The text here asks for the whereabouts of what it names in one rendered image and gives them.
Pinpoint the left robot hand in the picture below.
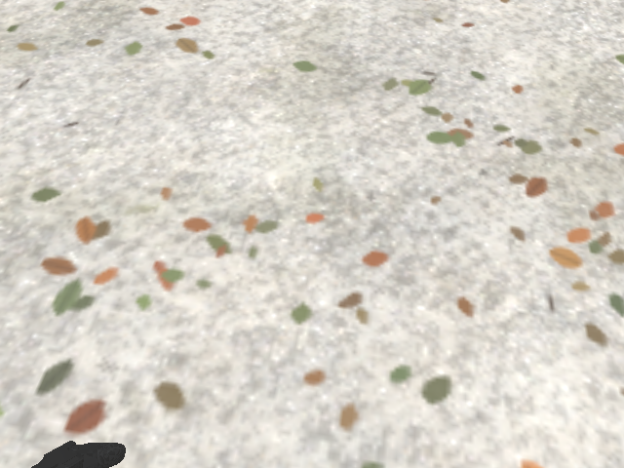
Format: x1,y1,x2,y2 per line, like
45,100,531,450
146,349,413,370
31,441,126,468

